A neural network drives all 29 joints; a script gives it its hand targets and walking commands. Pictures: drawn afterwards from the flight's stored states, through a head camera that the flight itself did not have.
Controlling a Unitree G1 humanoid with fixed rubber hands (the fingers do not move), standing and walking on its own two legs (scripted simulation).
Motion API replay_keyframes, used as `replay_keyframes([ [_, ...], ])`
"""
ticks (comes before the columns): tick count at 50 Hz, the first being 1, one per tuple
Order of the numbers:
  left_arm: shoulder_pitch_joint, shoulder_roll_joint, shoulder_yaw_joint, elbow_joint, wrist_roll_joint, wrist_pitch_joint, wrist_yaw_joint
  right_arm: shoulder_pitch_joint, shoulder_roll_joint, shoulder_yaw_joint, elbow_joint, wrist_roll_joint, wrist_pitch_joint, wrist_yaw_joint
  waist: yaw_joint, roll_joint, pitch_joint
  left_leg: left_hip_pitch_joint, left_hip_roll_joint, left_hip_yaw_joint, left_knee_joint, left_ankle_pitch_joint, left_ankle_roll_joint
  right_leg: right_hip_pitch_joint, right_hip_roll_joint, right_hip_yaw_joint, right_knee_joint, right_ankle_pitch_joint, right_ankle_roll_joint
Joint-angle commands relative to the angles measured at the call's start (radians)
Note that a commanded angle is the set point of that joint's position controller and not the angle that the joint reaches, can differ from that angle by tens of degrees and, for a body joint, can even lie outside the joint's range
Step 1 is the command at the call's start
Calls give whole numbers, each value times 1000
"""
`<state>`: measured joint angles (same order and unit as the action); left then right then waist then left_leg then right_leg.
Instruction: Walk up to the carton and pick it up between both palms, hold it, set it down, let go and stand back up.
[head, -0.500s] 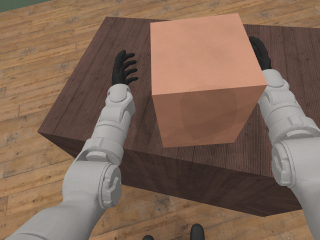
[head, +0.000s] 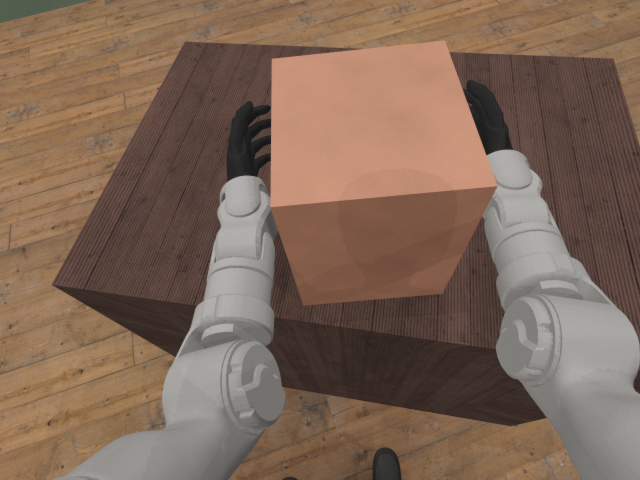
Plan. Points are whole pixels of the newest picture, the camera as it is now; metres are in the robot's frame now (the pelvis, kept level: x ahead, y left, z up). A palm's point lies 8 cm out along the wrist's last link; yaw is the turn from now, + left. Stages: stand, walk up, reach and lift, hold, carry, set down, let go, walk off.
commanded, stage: reach and lift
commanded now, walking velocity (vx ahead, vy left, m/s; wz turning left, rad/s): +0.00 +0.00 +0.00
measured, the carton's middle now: (365, 188) +0.45 +0.00 +0.05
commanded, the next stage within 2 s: none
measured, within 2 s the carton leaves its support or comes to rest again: leaves its support in 1.62 s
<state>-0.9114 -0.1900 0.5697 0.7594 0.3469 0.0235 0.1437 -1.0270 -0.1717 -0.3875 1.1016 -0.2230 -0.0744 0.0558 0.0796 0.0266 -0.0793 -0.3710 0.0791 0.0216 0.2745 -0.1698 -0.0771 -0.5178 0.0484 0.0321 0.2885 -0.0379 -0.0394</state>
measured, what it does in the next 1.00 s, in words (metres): stands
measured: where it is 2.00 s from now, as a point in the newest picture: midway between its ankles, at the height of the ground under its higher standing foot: outside the picture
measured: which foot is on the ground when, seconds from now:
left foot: down 0.00-1.00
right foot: down 0.00-1.00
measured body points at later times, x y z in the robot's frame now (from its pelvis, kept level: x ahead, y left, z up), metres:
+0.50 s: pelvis +0.01 +0.01 +0.00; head +0.09 +0.01 +0.45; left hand +0.44 +0.15 +0.09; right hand +0.48 -0.15 +0.09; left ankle -0.04 +0.17 -0.74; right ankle +0.04 -0.09 -0.74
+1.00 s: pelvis +0.01 +0.01 +0.00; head +0.09 +0.01 +0.44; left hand +0.44 +0.15 +0.09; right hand +0.48 -0.14 +0.09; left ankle -0.04 +0.17 -0.74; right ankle +0.04 -0.09 -0.74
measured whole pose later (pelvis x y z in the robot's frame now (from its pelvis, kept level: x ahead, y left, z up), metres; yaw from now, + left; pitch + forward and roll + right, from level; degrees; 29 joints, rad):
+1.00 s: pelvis +0.01 +0.01 +0.00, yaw +1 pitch +11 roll +0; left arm -0.77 -0.24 0.48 0.56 0.39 0.14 0.14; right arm -0.91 -0.11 -0.47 1.05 -0.23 -0.16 0.11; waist 0.05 0.00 -0.03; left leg -0.28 0.08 0.04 0.30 -0.20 -0.07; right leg -0.42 0.04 -0.01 0.31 -0.08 -0.04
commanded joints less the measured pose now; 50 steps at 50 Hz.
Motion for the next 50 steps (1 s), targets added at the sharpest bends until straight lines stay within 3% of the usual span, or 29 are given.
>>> replay_keyframes([
  [1,-325,-290,-154,-32,86,13,-105,-326,484,85,-47,-126,-59,143,31,-169,-542,-66,-92,132,-49,161,69,774,-53,-80,121,485,93],
  [10,-271,-320,-217,-79,82,61,-87,-298,492,95,-33,-116,-81,168,39,-118,-464,24,-85,132,-15,200,79,652,-47,-100,103,396,78],
  [12,-264,-349,-250,-106,76,70,-82,-290,487,86,-41,-114,-87,170,25,-97,-491,48,-82,127,-5,224,70,637,-44,-105,105,406,71],
  [15,-247,-354,-263,-128,72,80,-76,-282,489,103,-40,-93,-85,174,39,-84,-494,74,-79,122,13,262,66,608,-39,-110,104,401,65],
  [20,-221,-367,-288,-133,60,91,-70,-272,492,121,-38,-80,-85,174,29,-96,-488,70,-79,119,21,270,70,615,-39,-106,104,426,58],
  [23,-214,-394,-313,-155,56,101,-66,-273,486,126,-36,-64,-86,175,26,-75,-473,106,-74,109,33,318,56,583,-28,-117,102,424,52],
  [26,-212,-394,-313,-155,53,109,-63,-282,483,132,-45,-52,-88,180,36,-83,-467,111,-73,107,38,331,55,574,-27,-118,96,417,45],
  [31,-212,-390,-309,-162,49,111,-67,-294,492,145,-71,-57,-89,172,36,-115,-479,70,-76,112,22,286,68,619,-34,-110,108,457,62],
  [39,-207,-417,-340,-181,44,118,-58,-274,493,141,-39,-51,-95,169,20,-73,-493,112,-72,102,41,338,51,587,-30,-117,104,458,46],
  [43,-219,-415,-339,-181,41,119,-56,-300,486,141,-48,-49,-100,172,31,-77,-502,93,-73,101,28,309,55,589,-33,-119,104,434,47],
  [50,-261,-398,-328,-180,34,114,-66,-304,510,128,-37,-70,-93,161,9,-109,-485,47,-77,106,-4,208,73,629,-50,-109,100,416,68],
])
